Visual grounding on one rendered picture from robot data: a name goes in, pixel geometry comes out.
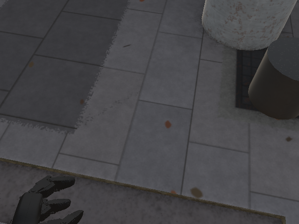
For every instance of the robot left hand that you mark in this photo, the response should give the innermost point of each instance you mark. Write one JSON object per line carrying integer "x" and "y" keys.
{"x": 33, "y": 206}

